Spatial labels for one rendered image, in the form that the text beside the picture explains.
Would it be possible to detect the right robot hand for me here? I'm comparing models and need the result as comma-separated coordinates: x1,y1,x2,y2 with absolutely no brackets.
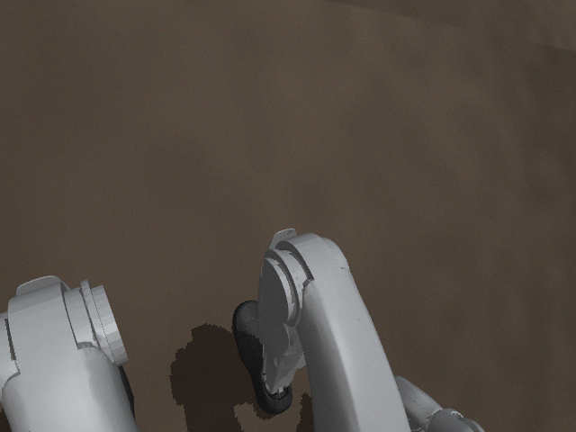
394,375,443,432

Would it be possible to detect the left robot foot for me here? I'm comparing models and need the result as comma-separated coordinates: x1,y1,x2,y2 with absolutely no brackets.
119,365,137,425

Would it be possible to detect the right robot foot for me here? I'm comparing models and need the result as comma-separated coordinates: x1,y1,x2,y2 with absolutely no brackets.
232,301,293,415

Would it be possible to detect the right robot arm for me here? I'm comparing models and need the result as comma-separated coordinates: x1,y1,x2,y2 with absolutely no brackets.
427,409,485,432

